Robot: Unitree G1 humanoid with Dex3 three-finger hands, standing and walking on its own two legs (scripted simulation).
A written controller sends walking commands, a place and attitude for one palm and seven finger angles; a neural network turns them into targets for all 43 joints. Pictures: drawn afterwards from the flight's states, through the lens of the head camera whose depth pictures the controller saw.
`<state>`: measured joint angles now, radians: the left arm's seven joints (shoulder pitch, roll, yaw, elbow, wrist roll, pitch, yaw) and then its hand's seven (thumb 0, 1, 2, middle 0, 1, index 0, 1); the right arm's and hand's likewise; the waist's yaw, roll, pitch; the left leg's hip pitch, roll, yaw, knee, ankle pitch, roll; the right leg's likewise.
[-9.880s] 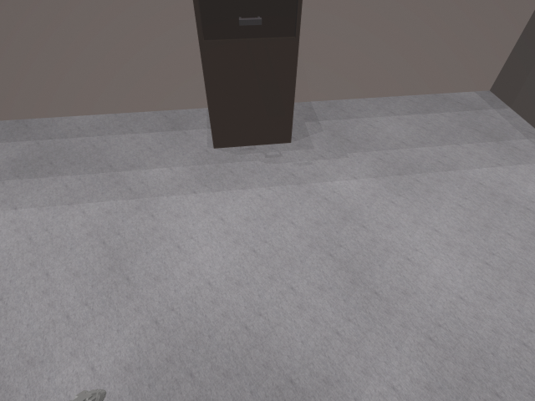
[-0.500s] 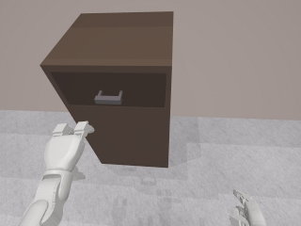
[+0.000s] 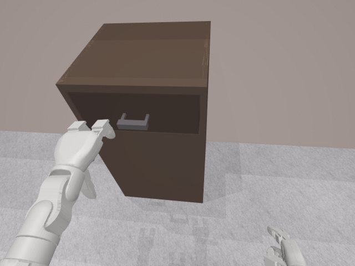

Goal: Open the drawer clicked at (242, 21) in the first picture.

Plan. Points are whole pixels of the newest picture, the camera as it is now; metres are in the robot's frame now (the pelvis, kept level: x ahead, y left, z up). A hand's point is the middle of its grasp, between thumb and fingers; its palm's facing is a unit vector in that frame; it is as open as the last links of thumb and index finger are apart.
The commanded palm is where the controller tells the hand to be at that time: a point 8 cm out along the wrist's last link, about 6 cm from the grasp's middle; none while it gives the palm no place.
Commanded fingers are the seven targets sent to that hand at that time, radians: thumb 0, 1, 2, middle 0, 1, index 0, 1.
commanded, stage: raise the hand with hooked fingers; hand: left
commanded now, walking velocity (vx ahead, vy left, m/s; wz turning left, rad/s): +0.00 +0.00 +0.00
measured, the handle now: (134, 120) +0.55 +0.24 -0.04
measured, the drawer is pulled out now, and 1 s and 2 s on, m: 0.00 0.00 0.00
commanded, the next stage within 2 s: move the hooked fingers above the handle in 0.26 s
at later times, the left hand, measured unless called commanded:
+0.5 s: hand (94, 163) +0.31 +0.24 +0.06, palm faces +0.01 -0.06 -1.00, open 13.8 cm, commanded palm +0.30 +0.24 +0.12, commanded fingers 0.00 -0.50 0.30 -0.30 -1.20 -0.30 -1.20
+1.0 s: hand (112, 141) +0.39 +0.24 +0.04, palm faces -0.01 -0.03 -1.00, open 13.8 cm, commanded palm +0.37 +0.24 +0.10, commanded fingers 0.00 -0.50 0.30 -0.30 -1.20 -0.30 -1.20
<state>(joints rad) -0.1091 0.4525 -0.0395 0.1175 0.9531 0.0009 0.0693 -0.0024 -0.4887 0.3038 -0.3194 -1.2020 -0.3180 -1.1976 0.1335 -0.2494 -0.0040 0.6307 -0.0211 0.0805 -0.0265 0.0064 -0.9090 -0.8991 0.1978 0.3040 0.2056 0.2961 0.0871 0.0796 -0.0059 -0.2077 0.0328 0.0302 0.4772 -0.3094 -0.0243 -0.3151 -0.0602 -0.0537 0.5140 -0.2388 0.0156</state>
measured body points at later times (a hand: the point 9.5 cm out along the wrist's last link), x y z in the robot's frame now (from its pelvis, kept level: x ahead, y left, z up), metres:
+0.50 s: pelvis -0.01 +0.00 +0.00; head +0.02 -0.03 +0.45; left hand +0.30 +0.24 +0.12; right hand +0.18 -0.22 -0.12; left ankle -0.04 +0.14 -0.74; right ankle +0.01 -0.13 -0.74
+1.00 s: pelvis +0.00 +0.01 -0.01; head +0.05 -0.02 +0.44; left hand +0.38 +0.23 +0.09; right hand +0.09 -0.26 -0.14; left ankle -0.04 +0.14 -0.74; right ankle +0.02 -0.13 -0.74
